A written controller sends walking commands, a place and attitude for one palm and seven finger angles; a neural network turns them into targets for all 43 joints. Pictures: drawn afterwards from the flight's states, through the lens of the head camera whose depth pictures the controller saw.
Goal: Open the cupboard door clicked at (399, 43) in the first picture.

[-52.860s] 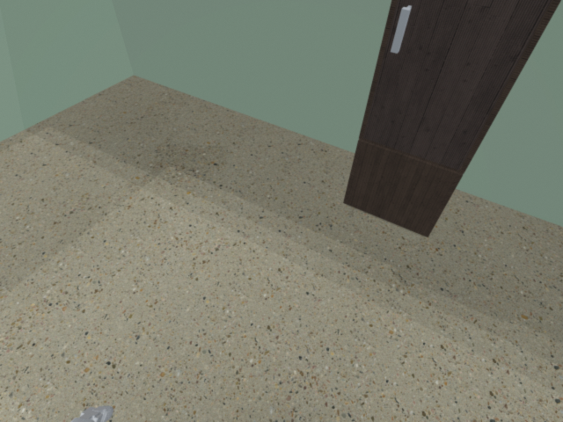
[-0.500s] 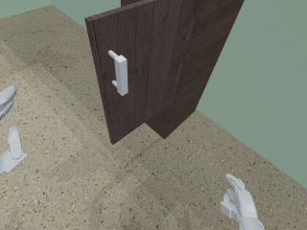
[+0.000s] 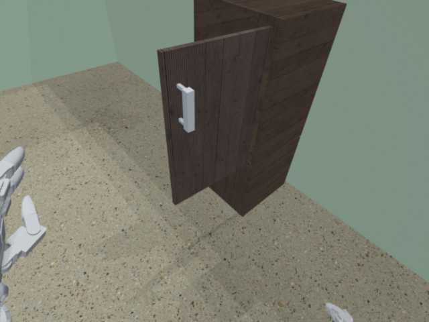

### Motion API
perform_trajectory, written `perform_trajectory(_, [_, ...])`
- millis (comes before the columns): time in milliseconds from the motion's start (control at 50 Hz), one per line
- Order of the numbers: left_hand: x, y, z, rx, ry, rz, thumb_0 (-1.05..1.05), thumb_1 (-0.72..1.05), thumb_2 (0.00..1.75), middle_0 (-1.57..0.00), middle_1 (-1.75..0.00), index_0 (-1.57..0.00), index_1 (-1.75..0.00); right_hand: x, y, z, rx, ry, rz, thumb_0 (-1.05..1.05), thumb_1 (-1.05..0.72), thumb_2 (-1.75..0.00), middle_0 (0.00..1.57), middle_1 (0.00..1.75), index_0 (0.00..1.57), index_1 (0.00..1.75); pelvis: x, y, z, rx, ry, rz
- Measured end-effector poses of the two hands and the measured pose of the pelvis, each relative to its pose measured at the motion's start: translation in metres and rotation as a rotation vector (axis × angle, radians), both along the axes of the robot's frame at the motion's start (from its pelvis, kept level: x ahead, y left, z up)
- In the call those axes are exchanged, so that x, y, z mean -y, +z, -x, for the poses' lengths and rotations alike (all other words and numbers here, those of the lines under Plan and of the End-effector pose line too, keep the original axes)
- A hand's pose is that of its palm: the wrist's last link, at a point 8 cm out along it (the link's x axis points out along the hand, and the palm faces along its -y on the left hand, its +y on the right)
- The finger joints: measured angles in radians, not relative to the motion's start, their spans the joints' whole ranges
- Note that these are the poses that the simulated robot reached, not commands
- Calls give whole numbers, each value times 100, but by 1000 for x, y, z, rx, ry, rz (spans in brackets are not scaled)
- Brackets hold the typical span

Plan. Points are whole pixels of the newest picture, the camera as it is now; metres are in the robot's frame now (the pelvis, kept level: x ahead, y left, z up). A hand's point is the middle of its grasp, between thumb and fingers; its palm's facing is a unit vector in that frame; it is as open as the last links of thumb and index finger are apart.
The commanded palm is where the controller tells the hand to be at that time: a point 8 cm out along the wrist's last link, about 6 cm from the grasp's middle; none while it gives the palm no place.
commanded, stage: stop stepping back and stand still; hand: left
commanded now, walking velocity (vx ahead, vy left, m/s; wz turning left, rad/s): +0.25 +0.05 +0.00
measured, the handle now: (184, 107) +0.64 +0.13 +0.09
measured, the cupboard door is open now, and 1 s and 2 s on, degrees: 87 87 87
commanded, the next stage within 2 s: let the arm hang, fingers relaxed in 0.38 s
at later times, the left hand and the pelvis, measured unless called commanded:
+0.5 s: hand (21, 255) +0.17 +0.28 +0.13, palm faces +0.41 -0.78 -0.47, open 7.4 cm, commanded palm none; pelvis -0.02 +0.02 -0.02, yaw +2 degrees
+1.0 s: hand out of the picture -0.03 +0.21 -0.17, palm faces +0.08 -0.96 -0.26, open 7.2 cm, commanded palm none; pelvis -0.05 +0.01 -0.01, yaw +5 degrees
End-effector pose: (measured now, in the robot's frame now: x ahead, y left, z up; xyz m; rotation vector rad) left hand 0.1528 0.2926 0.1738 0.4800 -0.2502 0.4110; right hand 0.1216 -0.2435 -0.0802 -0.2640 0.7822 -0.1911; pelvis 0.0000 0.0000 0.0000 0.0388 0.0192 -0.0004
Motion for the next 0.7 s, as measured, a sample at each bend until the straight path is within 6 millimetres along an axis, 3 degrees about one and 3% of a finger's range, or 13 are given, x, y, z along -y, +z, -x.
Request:
perform_trajectory(100, [-12, -2, 6, 23, -1, -38, 1, 88, 90, -21, -30, -21, -30, 8, -2, 11, 42, -30, 58, 1, -90, -90, 20, 30, 20, 30, -11, -11, 8, -4, 18, 34])
perform_trajectory(180, [-20, 2, 10, 18, 10, -94, 1, 88, 90, -21, -30, -21, -30, 0, -6, 14, 74, -47, 15, 1, -90, -90, 20, 30, 20, 30, -11, -15, 15, 28, -3, 5])
perform_trajectory(320, [-6, 3, 15, 13, -8, -116, 2, 89, 90, -21, -30, -21, -30, -17, -26, 14, 44, 9, -78, 1, -90, -90, 20, 30, 20, 30, -5, -19, 22, 51, 16, 27])
perform_trajectory(480, [-19, -11, 26, -50, 6, -59, 1, 88, 90, -21, -30, -21, -30, -25, -12, 11, 15, 36, -34, 1, -90, -90, 20, 30, 20, 30, -14, -11, 23, 31, 18, 40])
perform_trajectory(520, [-29, -39, 18, -136, 5, -36, 1, 89, 90, -21, -30, -21, -30, -25, -21, 7, 6, 82, -35, 1, -90, -90, 20, 30, 20, 30, -21, -18, 25, 6, 44, 63])
perform_trajectory(580, [-37, -125, 9, -494, 63, 142, 0, 89, 90, -20, -30, -20, -30, -25, -40, 11, -89, 102, -50, 1, -90, -90, 20, 30, 20, 30, -27, -20, 30, -10, 76, 52])
perform_trajectory(640, [-13, -211, 28, -838, 81, 311, 1, 90, 90, -19, -29, -20, -30, -27, -49, 23, -157, 114, -61, 1, -90, -90, 20, 30, 20, 30, -23, -19, 34, -6, 89, 35])
perform_trajectory(700, [29, -274, 66, -1086, 43, 428, 1, 91, 90, -19, -29, -19, -30, -23, -56, 40, -224, 104, -80, 1, -90, -90, 20, 30, 20, 30, -12, -21, 37, 10, 71, 6])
